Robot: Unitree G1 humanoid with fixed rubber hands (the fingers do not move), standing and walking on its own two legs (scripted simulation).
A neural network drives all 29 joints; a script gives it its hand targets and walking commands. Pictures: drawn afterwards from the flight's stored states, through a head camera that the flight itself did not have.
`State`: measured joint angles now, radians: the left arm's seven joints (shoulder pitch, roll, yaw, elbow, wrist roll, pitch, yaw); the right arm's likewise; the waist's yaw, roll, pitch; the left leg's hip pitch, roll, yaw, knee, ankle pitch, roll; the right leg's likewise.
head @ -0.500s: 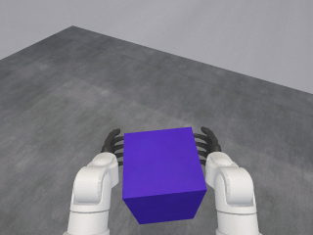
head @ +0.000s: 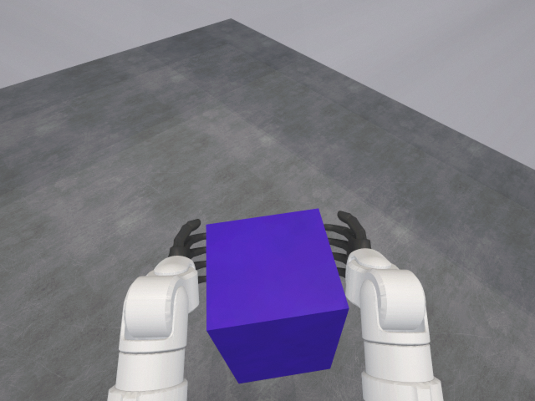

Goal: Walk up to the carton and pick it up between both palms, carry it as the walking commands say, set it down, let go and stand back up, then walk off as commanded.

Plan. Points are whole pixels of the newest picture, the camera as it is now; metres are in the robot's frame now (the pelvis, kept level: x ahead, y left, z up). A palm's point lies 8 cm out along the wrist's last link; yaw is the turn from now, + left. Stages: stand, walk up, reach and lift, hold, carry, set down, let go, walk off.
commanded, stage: carry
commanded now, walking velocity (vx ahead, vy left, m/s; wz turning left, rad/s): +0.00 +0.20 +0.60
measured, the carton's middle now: (274, 304) +0.28 +0.00 +0.00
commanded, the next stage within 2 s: none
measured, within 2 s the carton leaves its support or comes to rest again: neither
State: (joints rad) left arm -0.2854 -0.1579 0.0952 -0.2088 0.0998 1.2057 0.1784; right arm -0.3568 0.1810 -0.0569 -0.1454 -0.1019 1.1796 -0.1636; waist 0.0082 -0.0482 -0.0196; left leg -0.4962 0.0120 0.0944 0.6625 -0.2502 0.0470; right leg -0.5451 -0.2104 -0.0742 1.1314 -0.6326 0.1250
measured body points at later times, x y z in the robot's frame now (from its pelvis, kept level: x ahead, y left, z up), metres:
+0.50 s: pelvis -0.03 +0.11 +0.02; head -0.02 +0.08 +0.47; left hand +0.22 +0.31 +0.11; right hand +0.30 +0.07 +0.11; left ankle -0.06 +0.27 -0.64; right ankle +0.01 -0.04 -0.72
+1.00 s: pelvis -0.12 +0.26 +0.00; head -0.10 +0.25 +0.45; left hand +0.07 +0.53 +0.08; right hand +0.21 +0.32 +0.09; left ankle -0.07 +0.31 -0.72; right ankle -0.07 +0.19 -0.71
